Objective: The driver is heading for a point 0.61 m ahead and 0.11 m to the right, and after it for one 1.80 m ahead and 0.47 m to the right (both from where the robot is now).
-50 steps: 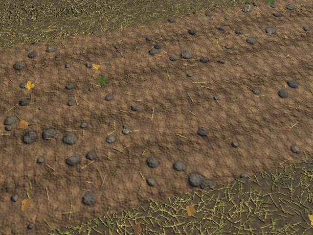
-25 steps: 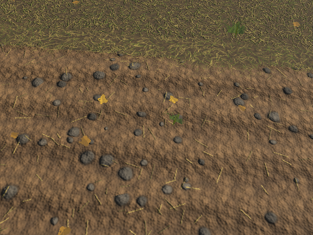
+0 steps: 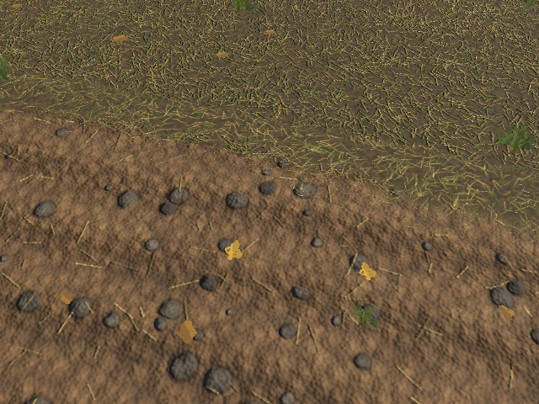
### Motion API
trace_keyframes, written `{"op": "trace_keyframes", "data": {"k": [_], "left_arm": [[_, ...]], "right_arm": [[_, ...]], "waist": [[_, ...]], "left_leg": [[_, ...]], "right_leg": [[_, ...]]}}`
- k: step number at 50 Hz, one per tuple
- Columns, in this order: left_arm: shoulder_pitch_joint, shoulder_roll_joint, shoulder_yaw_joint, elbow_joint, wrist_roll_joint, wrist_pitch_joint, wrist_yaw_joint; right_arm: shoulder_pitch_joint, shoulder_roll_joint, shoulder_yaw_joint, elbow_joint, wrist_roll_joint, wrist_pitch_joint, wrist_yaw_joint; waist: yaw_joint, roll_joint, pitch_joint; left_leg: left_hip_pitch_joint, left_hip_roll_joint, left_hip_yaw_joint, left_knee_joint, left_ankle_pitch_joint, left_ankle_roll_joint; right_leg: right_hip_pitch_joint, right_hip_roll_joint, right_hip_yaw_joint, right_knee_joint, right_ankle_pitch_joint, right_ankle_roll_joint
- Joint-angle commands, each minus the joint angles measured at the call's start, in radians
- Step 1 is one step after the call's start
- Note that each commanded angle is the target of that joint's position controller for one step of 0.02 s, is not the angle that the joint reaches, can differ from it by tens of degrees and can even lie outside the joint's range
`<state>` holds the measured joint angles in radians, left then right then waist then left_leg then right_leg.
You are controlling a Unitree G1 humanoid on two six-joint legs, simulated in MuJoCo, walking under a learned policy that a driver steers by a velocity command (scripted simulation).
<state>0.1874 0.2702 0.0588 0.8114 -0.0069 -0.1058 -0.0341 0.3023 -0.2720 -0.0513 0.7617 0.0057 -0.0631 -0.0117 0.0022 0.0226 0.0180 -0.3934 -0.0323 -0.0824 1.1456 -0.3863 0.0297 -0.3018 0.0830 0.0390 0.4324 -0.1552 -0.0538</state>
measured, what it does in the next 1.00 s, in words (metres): walks ahead, turning right: left foot, then right foot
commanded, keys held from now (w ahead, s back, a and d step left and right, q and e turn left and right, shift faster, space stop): w+e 0.60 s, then e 0.22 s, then q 0.18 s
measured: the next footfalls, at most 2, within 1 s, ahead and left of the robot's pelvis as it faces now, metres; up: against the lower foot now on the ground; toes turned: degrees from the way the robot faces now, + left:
left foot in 0.32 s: +0.33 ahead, +0.12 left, +0.00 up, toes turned -13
right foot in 0.78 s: +0.50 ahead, -0.21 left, +0.00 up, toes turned -28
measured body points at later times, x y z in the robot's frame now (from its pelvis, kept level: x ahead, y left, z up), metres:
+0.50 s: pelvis +0.26 +0.03 +0.01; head +0.28 +0.03 +0.45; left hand +0.43 +0.28 -0.11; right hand +0.32 -0.27 -0.09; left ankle +0.29 +0.13 -0.74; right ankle +0.21 -0.11 -0.66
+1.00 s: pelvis +0.43 -0.09 -0.01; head +0.47 -0.12 +0.44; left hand +0.70 +0.05 -0.10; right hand +0.41 -0.40 -0.13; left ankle +0.51 +0.06 -0.68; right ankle +0.47 -0.19 -0.74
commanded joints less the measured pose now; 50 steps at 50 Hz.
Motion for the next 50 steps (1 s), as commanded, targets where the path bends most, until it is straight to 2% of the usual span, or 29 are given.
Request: {"op": "trace_keyframes", "data": {"k": [1, 3, 6, 8, 11, 14, 15, 16, 17, 18, 19, 20, 21, 22, 24, 26, 31, 34, 37, 38, 39, 40, 41, 42, 43, 44, 45, 47, 50], "left_arm": [[0.042, 0.099, 0.014, -0.049, 0.002, 0.0, 0.004], [0.067, 0.128, 0.023, -0.041, -0.011, 0.005, 0.016], [0.102, 0.173, 0.038, -0.033, -0.019, 0.018, 0.035], [0.145, 0.175, 0.038, -0.024, -0.022, 0.03, 0.04], [0.201, 0.165, 0.036, -0.014, -0.028, 0.045, 0.045], [0.188, 0.166, 0.038, -0.024, -0.024, 0.054, 0.05], [0.177, 0.144, 0.031, -0.034, -0.018, 0.052, 0.049], [0.158, 0.09, 0.012, -0.06, -0.003, 0.046, 0.045], [0.287, 0.014, -0.012, -0.086, -0.02, 0.034, 0.046], [0.292, 0.102, 0.003, -0.08, -0.039, 0.034, 0.049], [0.204, 0.159, 0.02, -0.083, -0.038, 0.04, 0.05], [0.156, 0.156, 0.024, -0.09, -0.028, 0.047, 0.05], [0.13, 0.144, 0.027, -0.1, -0.019, 0.052, 0.048], [0.121, 0.127, 0.028, -0.108, -0.018, 0.059, 0.042], [0.105, 0.083, 0.019, -0.128, -0.022, 0.072, 0.033], [0.067, 0.068, 0.014, -0.156, -0.015, 0.077, 0.027], [-0.059, 0.055, 0.0, -0.203, -0.011, 0.067, -0.004], [-0.124, 0.072, 0.006, -0.243, -0.004, 0.067, -0.022], [-0.067, 0.127, 0.034, -0.254, 0.003, 0.076, -0.032], [0.043, 0.163, 0.056, -0.227, 0.005, 0.078, -0.028], [0.158, 0.219, 0.083, -0.201, 0.006, 0.085, -0.01], [0.171, 0.319, 0.093, -0.207, 0.004, 0.096, 0.018], [0.128, 0.339, 0.084, -0.275, 0.019, 0.086, 0.011], [0.098, 0.247, 0.063, -0.288, 0.018, 0.086, 0.004], [0.045, 0.19, 0.044, -0.275, 0.009, 0.081, 0.005], [0.008, 0.142, 0.026, -0.264, 0.002, 0.079, 0.009], [-0.023, 0.117, 0.015, -0.255, 0.007, 0.078, 0.012], [-0.063, 0.102, 0.006, -0.231, 0.036, 0.068, 0.01], [-0.098, 0.103, 0.007, -0.19, 0.046, 0.056, 0.019]], "right_arm": [[-0.058, -0.093, -0.027, -0.11, -0.021, -0.038, 0.002], [-0.098, -0.063, -0.015, -0.131, -0.024, -0.039, 0.003], [-0.215, -0.035, 0.003, -0.159, -0.017, -0.042, 0.008], [-0.27, -0.044, 0.002, -0.169, -0.007, -0.046, 0.015], [-0.326, -0.069, -0.006, -0.19, 0.003, -0.053, 0.023], [-0.261, -0.114, -0.027, -0.176, 0.005, -0.063, 0.019], [-0.176, -0.142, -0.041, -0.159, -0.002, -0.064, 0.01], [-0.021, -0.2, -0.058, -0.142, -0.016, -0.064, 0.0], [0.065, -0.277, -0.076, -0.115, -0.023, -0.045, 0.0], [0.072, -0.21, -0.067, -0.1, -0.006, -0.037, 0.008], [0.029, -0.14, -0.048, -0.108, -0.003, -0.038, 0.008], [-0.025, -0.111, -0.036, -0.109, -0.008, -0.037, 0.011], [-0.065, -0.085, -0.028, -0.103, -0.012, -0.036, 0.014], [-0.089, -0.073, -0.024, -0.096, -0.019, -0.037, 0.015], [-0.101, -0.082, -0.03, -0.082, -0.016, -0.045, 0.016], [-0.098, -0.11, -0.041, -0.066, -0.011, -0.052, 0.015], [-0.092, -0.164, -0.054, -0.036, -0.005, -0.043, 0.006], [-0.064, -0.199, -0.061, -0.016, 0.009, -0.025, -0.003], [-0.068, -0.238, -0.075, -0.016, 0.032, -0.007, -0.013], [-0.076, -0.234, -0.074, -0.021, 0.038, -0.001, -0.016], [-0.047, -0.202, -0.062, -0.023, 0.028, -0.003, -0.016], [0.049, -0.078, -0.023, -0.049, -0.047, -0.007, -0.004], [0.121, -0.111, -0.008, -0.067, -0.031, -0.015, 0.009], [0.022, -0.201, -0.029, -0.052, 0.005, -0.013, 0.014], [-0.036, -0.193, -0.024, -0.067, 0.019, -0.005, 0.01], [-0.044, -0.169, -0.018, -0.047, 0.008, 0.008, -0.003], [-0.039, -0.167, -0.018, -0.043, 0.002, 0.023, -0.011], [0.016, -0.14, -0.015, -0.015, 0.003, 0.049, -0.014], [0.013, -0.091, 0.002, 0.002, -0.005, 0.061, -0.023]], "waist": [[0.008, -0.101, -0.03], [0.009, -0.115, -0.032], [0.039, -0.108, -0.02], [0.06, -0.112, -0.018], [0.068, -0.116, -0.015], [0.005, -0.13, -0.032], [-0.042, -0.123, -0.077], [-0.113, -0.035, -0.199], [-0.075, 0.249, -0.329], [-0.079, 0.244, -0.282], [-0.095, 0.135, -0.152], [-0.075, 0.079, -0.082], [-0.054, 0.074, -0.034], [-0.031, 0.093, -0.007], [-0.016, 0.101, 0.008], [-0.012, 0.075, 0.013], [-0.041, 0.033, 0.036], [-0.05, 0.042, 0.029], [0.003, 0.074, -0.033], [0.065, 0.054, -0.087], [0.119, -0.003, -0.152], [0.033, -0.297, -0.243], [0.022, -0.313, -0.48], [0.087, -0.118, -0.46], [0.065, -0.086, -0.331], [0.036, -0.021, -0.25], [0.007, -0.044, -0.214], [-0.041, -0.088, -0.191], [-0.046, -0.102, -0.176]], "left_leg": [[-0.258, 0.1, -0.019, -0.095, 0.059, -0.021], [-0.235, 0.092, 0.015, -0.236, 0.062, -0.05], [-0.134, 0.06, 0.037, -0.458, 0.251, -0.076], [-0.062, 0.031, 0.036, -0.549, 0.374, -0.086], [-0.003, 0.013, 0.008, -0.64, 0.393, -0.078], [0.151, 0.023, 0.007, -0.717, 0.344, -0.036], [0.289, 0.055, -0.004, -0.733, 0.32, -0.007], [0.517, 0.214, -0.142, -0.711, 0.277, 0.057], [0.779, 0.445, -0.516, -0.763, 0.167, 0.212], [0.74, 0.478, -0.673, -0.821, -0.046, 0.241], [0.627, 0.422, -0.538, -0.843, -0.05, 0.201], [0.518, 0.371, -0.402, -0.863, 0.056, 0.171], [0.434, 0.332, -0.313, -0.89, 0.148, 0.161], [0.366, 0.305, -0.238, -0.917, 0.212, 0.15], [0.298, 0.288, -0.141, -0.967, 0.293, 0.154], [0.286, 0.297, -0.074, -0.995, 0.366, 0.171], [0.281, 0.265, 0.118, -0.991, 0.504, 0.138], [0.32, 0.271, 0.183, -0.917, 0.679, 0.102], [0.377, 0.277, 0.216, -0.734, 0.916, 0.061], [0.353, 0.25, 0.241, -0.579, 0.942, 0.036], [0.236, 0.197, 0.26, -0.354, 0.802, -0.013], [-0.085, 0.09, 0.259, 0.008, -0.132, -0.076], [-0.266, -0.028, 0.057, 0.288, -0.374, -0.105], [-0.282, 0.044, -0.025, 0.299, -0.257, -0.088], [-0.309, 0.083, 0.006, 0.232, -0.172, -0.077], [-0.283, 0.127, 0.011, 0.153, -0.126, -0.084], [-0.211, 0.15, 0.004, 0.084, -0.098, -0.089], [-0.037, 0.148, 0.019, -0.003, -0.056, -0.1], [0.067, 0.146, 0.029, -0.226, 0.019, -0.109]], "right_leg": [[0.23, -0.26, 0.382, -0.216, 0.119, -0.199], [0.189, -0.248, 0.331, -0.229, 0.197, -0.209], [0.101, -0.21, 0.263, -0.237, 0.207, -0.179], [0.074, -0.198, 0.256, -0.227, 0.193, -0.159], [0.104, -0.212, 0.315, -0.176, 0.108, -0.136], [0.102, -0.206, 0.363, -0.08, 0.085, -0.099], [0.061, -0.164, 0.337, 0.02, 0.114, -0.071], [-0.053, -0.108, 0.26, 0.277, 0.008, -0.034], [-0.337, 0.011, 0.117, 0.573, -0.394, 0.019], [-0.482, -0.067, 0.107, 0.737, -0.44, 0.031], [-0.515, -0.103, 0.114, 0.793, -0.349, 0.036], [-0.489, -0.132, 0.09, 0.789, -0.273, 0.045], [-0.47, -0.153, 0.082, 0.757, -0.226, 0.051], [-0.437, -0.176, 0.08, 0.731, -0.195, 0.053], [-0.403, -0.192, 0.056, 0.691, -0.153, 0.062], [-0.416, -0.201, 0.052, 0.621, -0.093, 0.076], [-0.34, -0.185, 0.0, 0.337, 0.162, 0.063], [-0.269, -0.15, -0.05, 0.228, 0.176, 0.042], [-0.141, -0.082, -0.098, 0.17, 0.064, -0.007], [0.002, -0.044, -0.114, 0.107, 0.108, -0.035], [0.208, -0.043, -0.075, 0.055, 0.259, -0.075], [0.504, -0.301, 0.246, 0.155, 0.767, -0.177], [0.664, -0.502, 0.678, 0.055, 0.657, -0.4], [0.584, -0.451, 0.552, 0.001, 0.556, -0.344], [0.465, -0.404, 0.417, -0.004, 0.506, -0.289], [0.339, -0.359, 0.333, -0.014, 0.487, -0.245], [0.22, -0.339, 0.286, -0.035, 0.486, -0.23], [0.035, -0.307, 0.192, -0.088, 0.501, -0.223], [-0.03, -0.283, 0.083, -0.118, 0.472, -0.205]]}}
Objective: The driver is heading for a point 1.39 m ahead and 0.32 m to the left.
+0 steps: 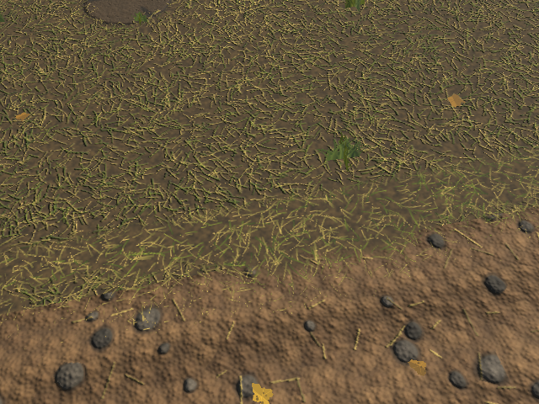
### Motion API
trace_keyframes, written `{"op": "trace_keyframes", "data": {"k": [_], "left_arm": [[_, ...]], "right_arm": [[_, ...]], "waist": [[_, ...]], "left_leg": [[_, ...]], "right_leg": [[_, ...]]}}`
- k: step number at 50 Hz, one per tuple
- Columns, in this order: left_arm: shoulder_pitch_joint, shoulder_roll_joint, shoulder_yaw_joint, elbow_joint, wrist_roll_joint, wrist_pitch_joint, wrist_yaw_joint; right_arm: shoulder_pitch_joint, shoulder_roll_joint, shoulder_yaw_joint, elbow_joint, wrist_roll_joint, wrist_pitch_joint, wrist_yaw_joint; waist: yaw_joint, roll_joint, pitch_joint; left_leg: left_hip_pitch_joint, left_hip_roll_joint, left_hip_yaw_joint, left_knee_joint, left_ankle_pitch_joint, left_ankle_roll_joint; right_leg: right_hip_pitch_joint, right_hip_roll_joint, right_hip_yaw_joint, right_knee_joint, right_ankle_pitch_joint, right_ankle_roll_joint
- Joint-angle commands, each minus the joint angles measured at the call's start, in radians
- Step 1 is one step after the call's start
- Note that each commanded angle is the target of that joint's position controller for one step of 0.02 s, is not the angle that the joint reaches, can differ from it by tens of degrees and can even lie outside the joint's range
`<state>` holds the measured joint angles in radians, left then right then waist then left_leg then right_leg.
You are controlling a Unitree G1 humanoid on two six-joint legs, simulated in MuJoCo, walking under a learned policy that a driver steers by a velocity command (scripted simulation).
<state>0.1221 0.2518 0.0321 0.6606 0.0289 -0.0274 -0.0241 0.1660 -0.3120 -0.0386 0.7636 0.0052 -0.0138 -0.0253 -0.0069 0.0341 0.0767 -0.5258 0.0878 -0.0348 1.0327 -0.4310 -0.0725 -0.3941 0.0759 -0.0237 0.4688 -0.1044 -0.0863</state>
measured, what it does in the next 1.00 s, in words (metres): steps on the spot, turning left: left foot, then right foot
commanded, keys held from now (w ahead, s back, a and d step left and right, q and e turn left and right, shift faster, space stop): q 0.68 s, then no key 0.04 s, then e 0.28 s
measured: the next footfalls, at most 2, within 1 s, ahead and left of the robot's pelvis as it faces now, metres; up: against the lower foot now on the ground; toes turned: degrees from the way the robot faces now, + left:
left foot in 0.26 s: +0.05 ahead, +0.15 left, +0.00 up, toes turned +10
right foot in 0.68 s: +0.14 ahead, -0.07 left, +0.00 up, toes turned +27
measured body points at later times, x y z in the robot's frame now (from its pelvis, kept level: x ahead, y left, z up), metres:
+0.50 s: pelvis +0.04 +0.04 +0.01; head +0.07 +0.08 +0.46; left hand +0.14 +0.36 -0.10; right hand +0.22 -0.21 -0.08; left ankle +0.01 +0.14 -0.73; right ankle +0.08 -0.10 -0.67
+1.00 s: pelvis +0.04 +0.02 +0.01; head +0.08 +0.03 +0.45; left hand +0.05 +0.31 -0.11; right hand +0.29 -0.17 -0.10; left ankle -0.02 +0.14 -0.73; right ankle +0.10 -0.09 -0.73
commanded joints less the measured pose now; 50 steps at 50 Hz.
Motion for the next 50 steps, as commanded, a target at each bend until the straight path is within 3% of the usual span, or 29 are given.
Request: {"op": "trace_keyframes", "data": {"k": [1, 6, 9, 11, 12, 13, 14, 15, 16, 17, 18, 19, 21, 25, 30, 33, 34, 35, 36, 37, 38, 40, 41, 43, 45, 46, 48, 49, 50], "left_arm": [[-0.033, 0.127, 0.036, -0.027, 0.011, -0.021, 0.014], [-0.021, 0.176, 0.055, 0.011, -0.005, 0.014, 0.038], [-0.016, 0.17, 0.057, 0.025, -0.017, 0.03, 0.049], [-0.036, 0.171, 0.06, 0.028, -0.029, 0.041, 0.054], [-0.037, 0.173, 0.063, 0.034, -0.04, 0.048, 0.057], [-0.003, 0.16, 0.064, 0.048, -0.05, 0.051, 0.059], [0.013, 0.116, 0.057, 0.03, -0.027, 0.046, 0.058], [-0.082, 0.105, 0.054, -0.016, -0.01, 0.037, 0.061], [-0.133, 0.131, 0.062, -0.023, -0.007, 0.034, 0.06], [-0.105, 0.139, 0.071, -0.011, -0.022, 0.038, 0.057], [-0.07, 0.133, 0.073, 0.013, -0.026, 0.043, 0.061], [-0.06, 0.144, 0.077, 0.019, -0.021, 0.046, 0.065], [-0.062, 0.123, 0.072, 0.016, -0.026, 0.042, 0.065], [-0.096, 0.103, 0.061, 0.007, -0.037, 0.03, 0.057], [-0.071, 0.131, 0.067, 0.012, -0.045, 0.02, 0.039], [0.009, 0.141, 0.077, 0.037, -0.042, 0.005, 0.029], [0.038, 0.179, 0.089, 0.044, -0.033, 0.004, 0.032], [0.042, 0.241, 0.098, 0.031, -0.015, 0.01, 0.04], [0.035, 0.264, 0.099, 0.032, 0.018, 0.01, 0.032], [0.004, 0.209, 0.081, 0.015, 0.01, 0.001, 0.031], [-0.037, 0.161, 0.067, 0.015, -0.003, -0.004, 0.03], [-0.082, 0.11, 0.042, 0.025, -0.025, -0.009, 0.027], [-0.086, 0.088, 0.029, 0.039, -0.026, -0.009, 0.025], [-0.065, 0.121, 0.037, 0.058, -0.031, 0.003, 0.025], [0.013, 0.202, 0.061, 0.073, -0.034, 0.02, 0.031], [0.022, 0.22, 0.066, 0.073, -0.04, 0.025, 0.032], [0.011, 0.227, 0.068, 0.07, -0.06, 0.031, 0.036], [0.023, 0.218, 0.065, 0.072, -0.064, 0.029, 0.039], [0.018, 0.191, 0.057, 0.063, -0.052, 0.021, 0.038]], "right_arm": [[0.131, -0.05, -0.009, 0.002, -0.004, 0.015, -0.009], [0.021, -0.107, -0.03, -0.044, 0.007, 0.04, -0.01], [0.016, -0.086, -0.031, -0.055, 0.006, 0.041, -0.002], [0.06, -0.07, -0.033, -0.041, 0.006, 0.038, 0.01], [0.092, -0.07, -0.035, -0.031, 0.004, 0.037, 0.017], [0.104, -0.102, -0.044, -0.033, -0.004, 0.035, 0.021], [0.117, -0.205, -0.068, -0.045, -0.011, 0.035, 0.011], [0.099, -0.257, -0.081, -0.061, -0.015, 0.035, 0.011], [0.126, -0.217, -0.074, -0.071, -0.036, 0.018, 0.012], [0.097, -0.196, -0.07, -0.072, -0.033, 0.003, 0.009], [0.045, -0.183, -0.071, -0.084, -0.015, -0.002, 0.007], [0.016, -0.168, -0.067, -0.093, 0.004, -0.001, 0.003], [0.017, -0.155, -0.063, -0.098, 0.009, 0.011, -0.007], [0.04, -0.177, -0.077, -0.109, 0.01, 0.032, -0.02], [0.002, -0.189, -0.084, -0.134, 0.011, 0.05, -0.011], [-0.052, -0.173, -0.079, -0.153, 0.028, 0.058, -0.014], [-0.034, -0.143, -0.071, -0.158, 0.022, 0.057, -0.017], [0.027, -0.075, -0.052, -0.151, -0.004, 0.055, -0.013], [0.031, -0.122, -0.068, -0.177, 0.003, 0.043, -0.015], [0.05, -0.186, -0.086, -0.151, -0.006, 0.038, -0.018], [0.046, -0.194, -0.094, -0.128, -0.002, 0.04, -0.018], [0.05, -0.122, -0.075, -0.102, -0.013, 0.054, -0.026], [0.05, -0.076, -0.059, -0.097, -0.017, 0.054, -0.022], [-0.004, -0.027, -0.035, -0.111, -0.02, 0.042, -0.012], [-0.048, -0.055, -0.042, -0.115, -0.003, 0.033, -0.013], [-0.032, -0.074, -0.048, -0.106, 0.007, 0.031, -0.014], [0.016, -0.089, -0.055, -0.081, 0.007, 0.028, -0.016], [0.026, -0.116, -0.062, -0.08, 0.001, 0.027, -0.019], [0.061, -0.152, -0.071, -0.084, -0.011, 0.029, -0.025]], "waist": [[-0.025, -0.119, -0.232], [0.022, -0.13, -0.131], [0.023, -0.123, -0.119], [-0.008, -0.123, -0.14], [-0.028, -0.123, -0.149], [-0.03, -0.085, -0.136], [0.01, 0.134, -0.15], [-0.025, 0.288, -0.093], [-0.068, 0.2, -0.131], [-0.037, 0.135, -0.145], [-0.01, 0.079, -0.148], [0.0, 0.071, -0.148], [0.007, 0.08, -0.173], [-0.018, 0.105, -0.185], [-0.02, 0.152, -0.172], [0.031, 0.144, -0.167], [0.025, 0.093, -0.185], [-0.016, -0.144, -0.21], [-0.023, -0.313, -0.166], [-0.018, -0.211, -0.149], [-0.028, -0.158, -0.125], [-0.038, -0.143, -0.108], [-0.047, -0.154, -0.112], [-0.016, -0.209, -0.111], [0.032, -0.225, -0.118], [0.028, -0.223, -0.125], [-0.001, -0.217, -0.121], [-0.001, -0.192, -0.135], [-0.009, -0.121, -0.172]], "left_leg": [[0.216, 0.025, -0.017, -0.161, 0.106, -0.004], [0.132, 0.009, 0.006, -0.202, 0.071, 0.02], [0.113, -0.002, 0.028, -0.248, 0.028, 0.039], [0.184, -0.032, 0.07, -0.372, 0.084, 0.06], [0.24, -0.052, 0.086, -0.476, 0.165, 0.08], [0.285, -0.035, 0.028, -0.595, 0.292, 0.118], [0.381, 0.145, -0.225, -0.661, 0.559, 0.196], [0.412, 0.286, -0.449, -0.704, 0.726, 0.367], [0.433, 0.287, -0.456, -0.713, 0.74, 0.414], [0.448, 0.238, -0.378, -0.69, 0.741, 0.372], [0.457, 0.188, -0.316, -0.667, 0.736, 0.32], [0.464, 0.173, -0.295, -0.659, 0.745, 0.296], [0.458, 0.134, -0.265, -0.646, 0.804, 0.288], [0.48, 0.109, -0.288, -0.625, 0.742, 0.283], [0.398, 0.094, -0.389, -0.619, 0.654, 0.284], [0.349, 0.037, -0.422, -0.57, 0.524, 0.225], [0.266, -0.007, -0.393, -0.512, 0.367, 0.178], [0.136, -0.129, -0.237, -0.284, 0.02, 0.116], [-0.02, -0.21, -0.143, -0.1, -0.26, 0.068], [-0.02, -0.157, -0.175, 0.065, -0.226, 0.039], [-0.013, -0.154, -0.179, 0.116, -0.162, 0.027], [0.027, -0.133, -0.191, 0.073, -0.067, -0.006], [0.091, -0.109, -0.155, -0.018, -0.032, -0.02], [0.177, -0.086, -0.043, -0.255, -0.018, -0.039], [0.212, -0.118, -0.01, -0.39, -0.007, -0.04], [0.235, -0.126, -0.007, -0.467, 0.045, -0.031], [0.329, -0.136, 0.0, -0.668, 0.209, 0.008], [0.414, -0.102, -0.029, -0.686, 0.283, 0.037], [0.523, -0.006, -0.08, -0.646, 0.422, 0.077]], "right_leg": [[0.064, -0.279, 0.136, -0.168, 0.35, -0.168], [0.108, -0.337, 0.192, -0.229, -0.074, -0.17], [0.185, -0.363, 0.194, -0.197, -0.027, -0.166], [0.211, -0.35, 0.145, -0.132, 0.094, -0.14], [0.211, -0.331, 0.111, -0.086, 0.123, -0.109], [0.184, -0.287, 0.064, -0.008, 0.079, -0.045], [0.044, -0.175, -0.061, 0.226, -0.069, 0.052], [-0.19, -0.009, -0.076, 0.362, -0.423, 0.122], [-0.242, -0.02, 0.039, 0.559, -0.53, 0.128], [-0.257, -0.043, 0.08, 0.629, -0.475, 0.123], [-0.267, -0.055, 0.089, 0.634, -0.417, 0.129], [-0.272, -0.067, 0.097, 0.616, -0.372, 0.138], [-0.219, -0.051, 0.083, 0.583, -0.313, 0.16], [-0.154, -0.038, 0.087, 0.367, -0.258, 0.177], [-0.004, -0.016, 0.093, 0.182, -0.256, 0.165], [0.152, -0.021, 0.075, -0.097, -0.064, 0.132], [0.27, -0.113, 0.131, -0.133, 0.025, 0.098], [0.371, -0.334, 0.334, -0.143, 0.231, 0.012], [0.307, -0.477, 0.551, -0.164, 0.346, -0.167], [0.275, -0.472, 0.528, -0.173, 0.296, -0.214], [0.248, -0.4, 0.428, -0.159, 0.244, -0.176], [0.228, -0.312, 0.331, -0.147, 0.194, -0.124], [0.206, -0.272, 0.281, -0.151, 0.216, -0.113], [0.218, -0.215, 0.232, -0.133, 0.259, -0.096], [0.263, -0.228, 0.287, -0.103, 0.282, -0.114], [0.278, -0.239, 0.321, -0.096, 0.275, -0.118], [0.252, -0.232, 0.36, -0.083, 0.256, -0.096], [0.193, -0.222, 0.365, -0.073, 0.217, -0.063], [0.1, -0.193, 0.332, -0.018, 0.134, -0.019]]}}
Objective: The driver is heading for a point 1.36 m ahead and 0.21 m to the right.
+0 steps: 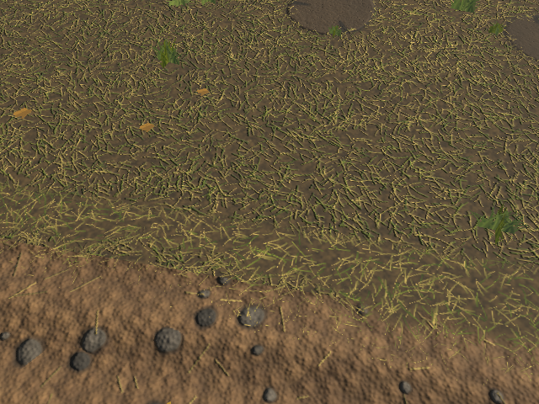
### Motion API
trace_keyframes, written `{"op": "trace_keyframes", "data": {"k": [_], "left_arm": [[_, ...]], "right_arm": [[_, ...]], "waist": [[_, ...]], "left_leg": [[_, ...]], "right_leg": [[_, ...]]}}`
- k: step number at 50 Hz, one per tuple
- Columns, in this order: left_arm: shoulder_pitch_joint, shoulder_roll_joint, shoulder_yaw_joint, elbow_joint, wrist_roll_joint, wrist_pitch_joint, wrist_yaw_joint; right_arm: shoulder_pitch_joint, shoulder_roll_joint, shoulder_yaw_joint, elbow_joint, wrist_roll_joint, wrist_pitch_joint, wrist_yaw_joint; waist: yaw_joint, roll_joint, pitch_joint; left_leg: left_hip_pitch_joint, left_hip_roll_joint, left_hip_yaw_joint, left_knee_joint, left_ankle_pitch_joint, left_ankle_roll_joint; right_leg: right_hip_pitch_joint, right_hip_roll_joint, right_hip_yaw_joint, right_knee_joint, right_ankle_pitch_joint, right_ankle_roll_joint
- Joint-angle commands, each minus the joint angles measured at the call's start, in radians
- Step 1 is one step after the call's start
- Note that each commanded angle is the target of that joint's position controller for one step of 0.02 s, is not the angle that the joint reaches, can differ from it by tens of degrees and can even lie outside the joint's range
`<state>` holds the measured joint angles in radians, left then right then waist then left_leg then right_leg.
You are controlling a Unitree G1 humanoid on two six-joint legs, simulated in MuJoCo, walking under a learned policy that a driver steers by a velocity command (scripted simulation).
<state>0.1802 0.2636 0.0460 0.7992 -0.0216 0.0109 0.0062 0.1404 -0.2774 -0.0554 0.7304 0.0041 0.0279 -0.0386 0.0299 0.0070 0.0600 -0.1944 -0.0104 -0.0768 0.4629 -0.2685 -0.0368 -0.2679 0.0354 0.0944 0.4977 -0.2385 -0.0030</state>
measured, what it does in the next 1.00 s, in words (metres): steps on the spot: right foot, then left foot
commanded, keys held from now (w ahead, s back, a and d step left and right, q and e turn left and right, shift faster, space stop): e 0.54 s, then q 0.46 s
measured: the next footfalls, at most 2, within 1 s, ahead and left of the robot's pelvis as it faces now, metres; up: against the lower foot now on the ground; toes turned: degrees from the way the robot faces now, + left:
right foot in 0.32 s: +0.01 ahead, -0.14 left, +0.00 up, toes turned -13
left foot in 0.76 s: +0.09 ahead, +0.08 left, +0.00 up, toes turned -19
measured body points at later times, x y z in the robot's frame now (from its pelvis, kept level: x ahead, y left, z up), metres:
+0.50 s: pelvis -0.02 -0.04 +0.00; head +0.01 -0.09 +0.45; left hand +0.19 +0.20 -0.08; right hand +0.05 -0.37 -0.11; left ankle +0.00 +0.11 -0.65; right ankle -0.03 -0.13 -0.74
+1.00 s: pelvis +0.00 -0.04 -0.01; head +0.03 -0.05 +0.44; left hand +0.20 +0.21 -0.11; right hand +0.08 -0.35 -0.11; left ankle +0.06 +0.09 -0.74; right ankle -0.03 -0.13 -0.74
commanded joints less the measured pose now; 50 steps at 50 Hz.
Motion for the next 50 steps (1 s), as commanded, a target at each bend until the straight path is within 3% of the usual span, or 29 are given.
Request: {"op": "trace_keyframes", "data": {"k": [1, 2, 3, 4, 6, 10, 13, 15, 16, 17, 18, 19, 20, 21, 22, 25, 29, 34, 36, 37, 38, 39, 40, 41, 42, 44, 47, 49, 50], "left_arm": [[-0.048, 0.127, 0.034, -0.097, -0.006, -0.024, 0.007], [-0.054, 0.14, 0.034, -0.09, -0.003, -0.025, 0.007], [-0.059, 0.166, 0.047, -0.091, -0.006, -0.021, 0.005], [-0.052, 0.184, 0.062, -0.084, -0.009, -0.01, 0.008], [-0.007, 0.157, 0.065, -0.074, -0.006, 0.019, 0.01], [-0.052, 0.106, 0.041, -0.115, -0.004, 0.033, -0.01], [-0.053, 0.137, 0.047, -0.143, -0.008, 0.038, -0.032], [0.017, 0.148, 0.058, -0.128, -0.003, 0.044, -0.037], [0.055, 0.174, 0.071, -0.12, 0.003, 0.045, -0.027], [0.087, 0.287, 0.1, -0.134, 0.0, 0.043, -0.008], [0.097, 0.353, 0.102, -0.16, 0.035, 0.023, -0.014], [0.099, 0.307, 0.09, -0.163, 0.05, -0.001, -0.022], [0.052, 0.276, 0.079, -0.161, 0.041, -0.017, -0.02], [0.0, 0.251, 0.075, -0.163, 0.022, -0.02, -0.011], [-0.039, 0.226, 0.064, -0.17, 0.008, -0.017, -0.003], [-0.037, 0.21, 0.054, -0.182, 0.015, -0.007, 0.016], [-0.031, 0.191, 0.046, -0.185, 0.018, -0.001, 0.027], [-0.043, 0.126, 0.009, -0.143, 0.048, -0.004, 0.011], [-0.059, 0.135, 0.005, -0.124, 0.047, -0.006, 0.003], [-0.065, 0.139, 0.004, -0.116, 0.041, -0.007, 0.001], [-0.033, 0.148, 0.006, -0.1, 0.037, -0.011, 0.001], [-0.012, 0.158, 0.01, -0.098, 0.045, -0.017, 0.005], [0.036, 0.17, 0.018, -0.099, 0.051, -0.023, 0.007], [-0.003, 0.161, 0.018, -0.103, 0.049, -0.022, 0.015], [-0.036, 0.16, 0.022, -0.11, 0.044, -0.016, 0.023], [-0.043, 0.136, 0.027, -0.119, 0.036, 0.003, 0.033], [-0.017, 0.125, 0.038, -0.127, 0.034, 0.01, 0.027], [0.013, 0.154, 0.054, -0.121, 0.034, 0.009, 0.021], [0.026, 0.182, 0.062, -0.12, 0.036, 0.009, 0.019]], "right_arm": [[0.085, -0.249, -0.074, -0.029, -0.019, -0.006, -0.009], [0.07, -0.208, -0.068, -0.046, -0.028, -0.005, -0.003], [0.045, -0.177, -0.059, -0.058, -0.035, -0.008, -0.005], [0.037, -0.161, -0.052, -0.068, -0.039, -0.015, -0.009], [-0.021, -0.146, -0.046, -0.067, -0.014, -0.032, -0.011], [-0.031, -0.171, -0.058, -0.05, -0.007, -0.023, -0.01], [-0.013, -0.203, -0.068, -0.039, 0.004, -0.016, -0.006], [-0.031, -0.205, -0.067, -0.034, 0.022, -0.018, -0.002], [0.024, -0.177, -0.06, -0.011, 0.019, -0.024, 0.005], [0.055, -0.122, -0.045, -0.019, -0.022, -0.028, 0.012], [-0.049, -0.094, -0.031, -0.088, -0.035, -0.031, 0.003], [-0.086, -0.143, -0.045, -0.091, -0.016, -0.029, -0.004], [-0.084, -0.158, -0.052, -0.087, 0.001, -0.026, -0.006], [-0.059, -0.164, -0.058, -0.065, -0.002, -0.022, -0.014], [-0.055, -0.175, -0.064, -0.059, -0.01, -0.018, -0.021], [-0.015, -0.147, -0.062, -0.053, -0.009, -0.025, -0.013], [-0.011, -0.119, -0.048, -0.049, -0.004, -0.028, -0.006], [-0.012, -0.093, -0.024, -0.036, -0.002, -0.033, 0.015], [0.001, -0.101, -0.023, -0.031, 0.003, -0.039, 0.02], [0.014, -0.104, -0.021, -0.028, 0.001, -0.044, 0.022], [0.007, -0.131, -0.024, -0.036, -0.008, -0.047, 0.022], [0.007, -0.183, -0.031, -0.052, -0.013, -0.049, 0.018], [-0.001, -0.248, -0.046, -0.054, -0.003, -0.048, 0.017], [0.005, -0.234, -0.051, -0.049, 0.009, -0.046, 0.024], [0.008, -0.204, -0.044, -0.052, 0.008, -0.047, 0.028], [0.003, -0.185, -0.038, -0.062, 0.004, -0.049, 0.027], [0.004, -0.184, -0.042, -0.085, 0.009, -0.044, 0.019], [-0.013, -0.159, -0.036, -0.114, 0.015, -0.034, 0.014], [0.001, -0.142, -0.032, -0.121, 0.014, -0.027, 0.014]], "waist": [[-0.015, 0.146, -0.149], [-0.045, 0.192, -0.134], [-0.056, 0.221, -0.116], [-0.06, 0.194, -0.101], [-0.017, 0.131, -0.067], [-0.043, 0.163, -0.079], [-0.052, 0.178, -0.11], [-0.009, 0.15, -0.117], [-0.003, 0.08, -0.127], [-0.019, -0.182, -0.136], [0.019, -0.315, -0.166], [0.052, -0.166, -0.193], [0.02, -0.139, -0.141], [-0.006, -0.094, -0.108], [-0.017, -0.1, -0.087], [-0.034, -0.123, -0.122], [-0.021, -0.123, -0.136], [0.007, -0.141, -0.108], [-0.009, -0.126, -0.079], [-0.028, -0.109, -0.066], [-0.027, -0.077, -0.058], [-0.009, -0.023, -0.071], [0.044, 0.082, -0.087], [0.015, 0.129, -0.093], [0.001, 0.145, -0.089], [0.001, 0.182, -0.09], [0.001, 0.14, -0.113], [0.0, 0.001, -0.112], [-0.004, -0.106, -0.102]], "left_leg": [[0.178, 0.171, -0.109, -0.061, 0.306, 0.126], [0.165, 0.261, -0.195, -0.111, 0.338, 0.207], [0.151, 0.339, -0.25, -0.138, 0.396, 0.265], [0.136, 0.37, -0.261, -0.145, 0.479, 0.297], [0.117, 0.34, -0.162, -0.122, 0.528, 0.265], [0.101, 0.274, -0.013, -0.105, 0.514, 0.231], [0.107, 0.3, 0.004, -0.066, 0.499, 0.222], [0.052, 0.287, 0.044, 0.015, 0.408, 0.174], [-0.024, 0.246, 0.096, 0.116, 0.275, 0.113], [-0.246, 0.144, 0.2, 0.388, -0.071, 0.006], [-0.434, -0.006, 0.108, 0.615, -0.461, -0.041], [-0.448, 0.022, 0.005, 0.741, -0.444, -0.033], [-0.453, 0.041, -0.009, 0.751, -0.354, -0.015], [-0.453, 0.06, -0.012, 0.712, -0.265, -0.013], [-0.445, 0.066, -0.018, 0.672, -0.198, -0.017], [-0.374, 0.028, -0.006, 0.652, -0.091, -0.04], [-0.352, 0.035, 0.0, 0.472, -0.049, -0.064], [-0.124, 0.072, 0.034, 0.24, -0.04, -0.054], [-0.056, 0.059, 0.052, 0.12, -0.006, -0.034], [-0.012, 0.048, 0.062, 0.012, 0.072, -0.019], [0.011, 0.058, 0.037, -0.047, 0.181, -0.003], [0.027, 0.116, -0.038, -0.031, 0.385, 0.02], [0.023, 0.144, -0.084, 0.015, 0.471, 0.067], [-0.042, 0.146, -0.122, -0.017, 0.362, 0.109], [-0.071, 0.161, -0.172, -0.051, 0.31, 0.128], [-0.091, 0.182, -0.239, -0.064, 0.289, 0.152], [-0.127, 0.153, -0.246, -0.016, 0.25, 0.142], [-0.219, 0.062, -0.138, 0.122, 0.162, 0.078], [-0.291, -0.002, -0.05, 0.239, 0.062, 0.034]], "right_leg": [[-0.119, -0.036, 0.057, 0.042, 0.065, -0.042], [-0.168, 0.008, -0.01, 0.143, -0.11, -0.001], [-0.221, 0.007, -0.042, 0.309, -0.289, 0.018], [-0.263, -0.004, -0.037, 0.491, -0.385, 0.035], [-0.299, -0.048, -0.007, 0.574, -0.328, 0.058], [-0.202, -0.065, -0.099, 0.385, -0.203, 0.082], [-0.105, -0.052, -0.146, 0.224, -0.147, 0.056], [0.023, -0.018, -0.187, 0.039, 0.005, 0.013], [0.137, -0.009, -0.144, -0.052, 0.12, -0.022], [0.299, -0.209, 0.153, -0.115, 0.468, -0.105], [0.277, -0.432, 0.483, -0.144, 0.65, -0.34], [0.253, -0.419, 0.459, -0.176, 0.505, -0.375], [0.208, -0.36, 0.369, -0.183, 0.386, -0.32], [0.181, -0.302, 0.307, -0.186, 0.265, -0.26], [0.155, -0.272, 0.278, -0.19, 0.236, -0.228], [0.129, -0.22, 0.233, -0.192, 0.281, -0.225], [0.167, -0.214, 0.222, -0.18, 0.243, -0.226], [0.051, -0.202, 0.179, -0.191, 0.132, -0.222], [0.026, -0.202, 0.177, -0.176, 0.096, -0.209], [0.018, -0.19, 0.168, -0.159, 0.092, -0.187], [0.024, -0.17, 0.159, -0.14, 0.098, -0.152], [0.033, -0.132, 0.129, -0.085, 0.075, -0.11], [0.024, -0.057, 0.059, -0.049, 0.041, -0.078], [0.061, -0.009, -0.024, -0.001, 0.03, -0.043], [0.073, 0.002, -0.053, 0.042, 0.019, -0.028], [0.064, 0.005, -0.067, 0.08, 0.005, -0.027], [0.094, -0.02, -0.056, 0.052, 0.016, -0.053], [0.149, -0.115, 0.028, -0.053, 0.083, -0.104], [0.182, -0.235, 0.148, -0.125, 0.187, -0.175]]}}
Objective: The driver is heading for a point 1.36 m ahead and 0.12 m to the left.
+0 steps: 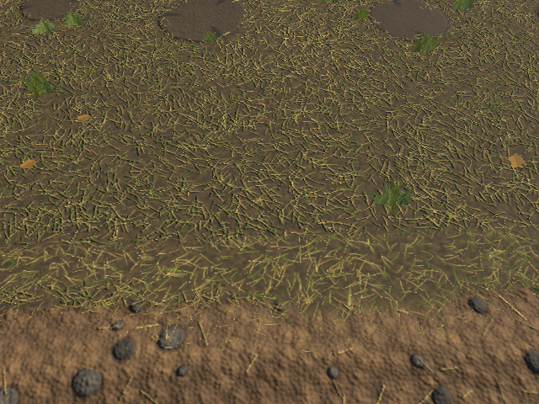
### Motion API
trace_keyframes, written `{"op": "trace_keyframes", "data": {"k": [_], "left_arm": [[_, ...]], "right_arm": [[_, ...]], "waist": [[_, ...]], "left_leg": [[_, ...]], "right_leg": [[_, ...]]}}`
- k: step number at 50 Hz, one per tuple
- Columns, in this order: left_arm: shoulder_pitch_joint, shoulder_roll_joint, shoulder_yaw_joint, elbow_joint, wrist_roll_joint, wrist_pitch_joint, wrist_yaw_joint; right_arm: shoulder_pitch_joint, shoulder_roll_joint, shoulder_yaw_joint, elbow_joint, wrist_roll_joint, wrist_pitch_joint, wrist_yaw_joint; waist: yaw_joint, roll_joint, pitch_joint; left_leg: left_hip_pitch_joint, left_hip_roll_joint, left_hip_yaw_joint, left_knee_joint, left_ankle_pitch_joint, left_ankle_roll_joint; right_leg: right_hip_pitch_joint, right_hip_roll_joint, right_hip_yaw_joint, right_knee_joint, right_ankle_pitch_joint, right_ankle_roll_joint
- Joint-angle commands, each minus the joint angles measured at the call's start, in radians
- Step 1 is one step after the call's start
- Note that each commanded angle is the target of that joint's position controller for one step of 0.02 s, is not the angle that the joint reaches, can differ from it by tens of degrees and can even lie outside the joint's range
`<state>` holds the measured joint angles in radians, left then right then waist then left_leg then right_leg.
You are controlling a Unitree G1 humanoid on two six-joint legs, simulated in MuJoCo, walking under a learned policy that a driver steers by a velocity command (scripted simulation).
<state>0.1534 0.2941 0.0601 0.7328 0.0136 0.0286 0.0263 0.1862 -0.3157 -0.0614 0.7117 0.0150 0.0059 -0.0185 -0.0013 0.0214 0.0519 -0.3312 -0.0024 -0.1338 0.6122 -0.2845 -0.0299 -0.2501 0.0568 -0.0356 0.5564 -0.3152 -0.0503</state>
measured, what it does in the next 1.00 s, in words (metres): walks ahead: left foot, then right foot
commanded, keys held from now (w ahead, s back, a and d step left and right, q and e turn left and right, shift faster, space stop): w+q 0.38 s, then w+e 0.62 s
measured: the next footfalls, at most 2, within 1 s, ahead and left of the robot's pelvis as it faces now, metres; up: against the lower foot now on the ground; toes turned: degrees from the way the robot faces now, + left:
left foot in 0.36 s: +0.12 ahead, +0.20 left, +0.00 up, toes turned +16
right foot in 0.88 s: +0.50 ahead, +0.09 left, +0.00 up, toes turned +5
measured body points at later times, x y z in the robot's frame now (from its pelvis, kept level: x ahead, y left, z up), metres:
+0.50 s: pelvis +0.11 +0.11 +0.01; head +0.13 +0.14 +0.46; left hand +0.13 +0.42 -0.11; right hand +0.32 -0.11 -0.07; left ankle +0.08 +0.19 -0.73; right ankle +0.11 -0.05 -0.64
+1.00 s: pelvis +0.40 +0.15 +0.00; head +0.43 +0.15 +0.45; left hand +0.53 +0.43 -0.10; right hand +0.51 -0.12 -0.10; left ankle +0.26 +0.27 -0.62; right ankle +0.46 +0.08 -0.73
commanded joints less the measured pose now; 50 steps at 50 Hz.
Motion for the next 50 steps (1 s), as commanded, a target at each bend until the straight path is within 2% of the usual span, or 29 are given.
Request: {"op": "trace_keyframes", "data": {"k": [1, 2, 3, 4, 6, 10, 13, 15, 17, 18, 19, 20, 21, 22, 23, 24, 28, 32, 37, 40, 42, 43, 44, 45, 46, 47, 48, 49, 50], "left_arm": [[0.056, 0.161, 0.049, -0.06, 0.005, -0.015, 0.0], [0.078, 0.151, 0.043, -0.065, 0.007, -0.028, 0.002], [0.068, 0.143, 0.039, -0.068, -0.001, -0.042, 0.004], [0.043, 0.145, 0.04, -0.067, -0.015, -0.053, 0.006], [0.057, 0.159, 0.042, -0.056, -0.019, -0.064, 0.01], [0.108, 0.186, 0.053, -0.039, -0.02, -0.077, -0.003], [0.122, 0.223, 0.066, -0.027, -0.032, -0.081, -0.024], [0.115, 0.233, 0.069, -0.02, -0.047, -0.078, -0.036], [0.103, 0.214, 0.061, -0.018, -0.052, -0.078, -0.038], [0.107, 0.164, 0.043, -0.021, -0.037, -0.084, -0.037], [0.052, 0.072, 0.013, -0.102, 0.005, -0.097, -0.033], [0.025, 0.102, 0.012, -0.122, -0.018, -0.125, -0.035], [0.012, 0.163, 0.028, -0.121, -0.058, -0.136, -0.047], [0.025, 0.172, 0.028, -0.107, -0.063, -0.14, -0.052], [0.039, 0.164, 0.027, -0.083, -0.042, -0.139, -0.051], [0.055, 0.161, 0.03, -0.07, -0.029, -0.132, -0.052], [0.08, 0.109, 0.016, -0.029, -0.029, -0.1, -0.058], [-0.032, 0.063, -0.003, -0.058, -0.038, -0.104, -0.065], [-0.162, 0.035, -0.02, -0.111, -0.038, -0.117, -0.099], [-0.153, 0.058, -0.01, -0.132, -0.034, -0.118, -0.114], [-0.031, 0.115, 0.018, -0.118, -0.035, -0.106, -0.109], [0.108, 0.16, 0.043, -0.094, -0.038, -0.103, -0.097], [0.265, 0.222, 0.066, -0.074, -0.04, -0.09, -0.078], [0.266, 0.304, 0.08, -0.078, -0.041, -0.096, -0.073], [0.302, 0.213, 0.063, -0.082, -0.041, -0.098, -0.067], [0.252, 0.183, 0.053, -0.083, -0.034, -0.1, -0.06], [0.182, 0.165, 0.047, -0.096, -0.036, -0.101, -0.057], [0.12, 0.139, 0.039, -0.11, -0.036, -0.1, -0.056], [0.087, 0.123, 0.031, -0.125, -0.021, -0.1, -0.051]], "right_arm": [[-0.027, -0.098, -0.026, -0.108, -0.001, 0.001, -0.005], [-0.047, -0.128, -0.038, -0.119, 0.001, 0.005, -0.002], [-0.052, -0.133, -0.044, -0.122, 0.01, 0.008, 0.004], [-0.062, -0.112, -0.038, -0.125, 0.014, 0.011, 0.011], [-0.109, -0.089, -0.027, -0.141, 0.011, 0.005, 0.021], [-0.158, -0.04, -0.001, -0.184, 0.012, -0.017, 0.05], [-0.155, -0.05, 0.003, -0.2, 0.015, -0.019, 0.06], [-0.123, -0.068, -0.004, -0.201, 0.015, -0.015, 0.062], [0.014, -0.108, -0.032, -0.161, 0.01, -0.007, 0.055], [0.175, -0.171, -0.069, -0.119, 0.019, -0.002, 0.044], [0.296, -0.313, -0.102, -0.11, 0.015, -0.005, 0.027], [0.261, -0.283, -0.078, -0.145, 0.009, -0.036, 0.036], [0.219, -0.194, -0.051, -0.139, 0.002, -0.055, 0.042], [0.185, -0.145, -0.036, -0.137, -0.003, -0.066, 0.045], [0.125, -0.112, -0.023, -0.139, -0.004, -0.069, 0.044], [0.078, -0.098, -0.015, -0.143, -0.013, -0.074, 0.043], [0.073, -0.111, -0.019, -0.109, -0.028, -0.1, 0.029], [0.1, -0.114, -0.018, -0.07, -0.03, -0.105, 0.017], [0.17, -0.137, -0.029, -0.008, -0.012, -0.094, 0.006], [0.166, -0.164, -0.038, 0.0, -0.011, -0.069, -0.008], [0.16, -0.19, -0.043, -0.007, -0.016, -0.047, -0.024], [0.147, -0.191, -0.041, -0.012, -0.014, -0.042, -0.029], [0.155, -0.163, -0.026, -0.032, -0.027, -0.052, -0.031], [0.292, -0.011, 0.021, -0.072, -0.046, -0.083, -0.002], [0.172, -0.101, 0.011, -0.076, -0.011, -0.122, 0.017], [0.065, -0.136, 0.001, -0.119, 0.028, -0.143, 0.028], [0.034, -0.125, 0.009, -0.131, 0.016, -0.156, 0.025], [0.022, -0.124, 0.004, -0.128, -0.011, -0.157, 0.02], [0.046, -0.128, -0.001, -0.125, -0.021, -0.147, 0.02]], "waist": [[0.033, -0.22, -0.113], [0.05, -0.167, -0.101], [0.037, -0.09, -0.077], [0.031, -0.079, -0.032], [0.061, -0.102, 0.004], [0.095, -0.103, -0.023], [0.091, -0.126, -0.018], [0.061, -0.133, -0.018], [-0.024, -0.105, -0.068], [-0.101, -0.039, -0.151], [-0.127, 0.251, -0.18], [-0.128, 0.192, -0.252], [-0.114, 0.139, -0.164], [-0.085, 0.129, -0.105], [-0.052, 0.071, -0.07], [-0.019, 0.087, -0.047], [0.006, 0.043, -0.03], [-0.037, 0.041, 0.021], [-0.083, 0.016, 0.067], [-0.051, 0.055, 0.006], [0.023, 0.1, -0.103], [0.104, 0.083, -0.178], [0.173, -0.003, -0.283], [0.043, -0.265, -0.399], [0.141, -0.142, -0.473], [0.141, -0.1, -0.301], [0.091, 0.001, -0.197], [0.049, 0.029, -0.121], [0.011, 0.0, -0.096]], "left_leg": [[-0.229, -0.024, 0.079, 0.267, -0.244, 0.003], [-0.318, 0.023, 0.051, 0.464, -0.323, -0.004], [-0.367, 0.059, 0.023, 0.532, -0.274, 0.002], [-0.412, 0.088, 0.017, 0.505, -0.205, 0.004], [-0.434, 0.097, 0.054, 0.441, -0.119, -0.005], [-0.31, 0.097, 0.13, 0.228, -0.044, -0.006], [-0.182, 0.07, 0.191, 0.1, -0.048, 0.016], [-0.098, 0.048, 0.22, 0.019, -0.018, 0.044], [0.15, -0.023, 0.268, -0.063, 0.012, 0.092], [0.371, -0.021, 0.204, -0.086, 0.005, 0.137], [0.594, 0.256, -0.32, -0.223, -0.1, 0.287], [0.613, 0.381, -0.665, -0.387, -0.276, 0.402], [0.559, 0.383, -0.534, -0.399, -0.259, 0.378], [0.475, 0.342, -0.399, -0.383, -0.188, 0.339], [0.39, 0.294, -0.295, -0.38, -0.08, 0.302], [0.309, 0.26, -0.209, -0.398, 0.05, 0.277], [0.245, 0.214, 0.004, -0.451, 0.372, 0.25], [0.226, 0.174, 0.157, -0.494, 0.374, 0.196], [0.369, 0.231, 0.214, -0.479, 0.469, 0.175], [0.479, 0.249, 0.247, -0.336, 0.876, 0.154], [0.511, 0.242, 0.268, -0.11, 1.197, 0.133], [0.418, 0.219, 0.29, 0.094, 1.183, 0.11], [0.172, 0.18, 0.284, 0.387, 0.864, 0.08], [-0.303, -0.054, 0.185, 0.77, -0.246, 0.005], [-0.41, -0.055, -0.002, 0.862, -0.278, 0.022], [-0.479, 0.004, -0.011, 0.816, -0.185, 0.042], [-0.453, 0.048, 0.005, 0.715, -0.114, 0.05], [-0.405, 0.071, 0.02, 0.626, -0.085, 0.039], [-0.339, 0.088, 0.019, 0.598, -0.064, 0.027]], "right_leg": [[0.196, -0.403, 0.404, -0.249, 0.287, -0.225], [0.207, -0.478, 0.48, -0.291, 0.219, -0.283], [0.204, -0.469, 0.462, -0.316, 0.046, -0.272], [0.205, -0.429, 0.408, -0.35, -0.106, -0.234], [0.227, -0.373, 0.304, -0.389, -0.127, -0.186], [0.24, -0.331, 0.118, -0.395, 0.025, -0.154], [0.188, -0.332, 0.042, -0.377, 0.04, -0.14], [0.16, -0.349, 0.015, -0.331, 0.045, -0.118], [0.049, -0.318, -0.078, -0.138, 0.221, -0.065], [-0.058, -0.259, -0.155, 0.117, 0.303, -0.015], [-0.447, -0.12, -0.192, 0.546, -0.125, 0.084], [-0.625, -0.054, 0.053, 0.721, -0.264, 0.09], [-0.687, -0.121, 0.086, 0.752, -0.188, 0.064], [-0.659, -0.162, 0.074, 0.71, -0.1, 0.041], [-0.606, -0.195, 0.079, 0.645, -0.021, 0.039], [-0.535, -0.214, 0.083, 0.588, 0.04, 0.043], [-0.481, -0.194, 0.074, 0.506, 0.212, 0.077], [-0.438, -0.138, 0.071, 0.228, 0.413, 0.077], [-0.457, -0.108, 0.031, 0.032, 0.431, 0.029], [-0.401, -0.048, -0.031, 0.011, 0.292, -0.021], [-0.239, 0.02, -0.079, 0.032, 0.181, -0.068], [-0.018, 0.044, -0.07, -0.022, 0.225, -0.107], [0.31, -0.08, 0.128, -0.024, 0.243, -0.17], [0.687, -0.362, 0.716, -0.061, 0.088, -0.391], [0.722, -0.375, 0.863, -0.202, -0.025, -0.392], [0.602, -0.348, 0.707, -0.244, 0.006, -0.332], [0.433, -0.307, 0.603, -0.259, 0.091, -0.297], [0.291, -0.265, 0.524, -0.277, 0.208, -0.278], [0.19, -0.238, 0.473, -0.304, 0.292, -0.279]]}}
Keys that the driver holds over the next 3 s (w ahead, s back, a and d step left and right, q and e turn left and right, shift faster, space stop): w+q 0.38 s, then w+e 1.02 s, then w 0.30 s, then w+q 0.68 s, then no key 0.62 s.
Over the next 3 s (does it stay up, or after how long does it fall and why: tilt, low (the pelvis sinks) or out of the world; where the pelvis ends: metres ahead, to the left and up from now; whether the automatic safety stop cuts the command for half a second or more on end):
stays up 1.33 0.10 0.00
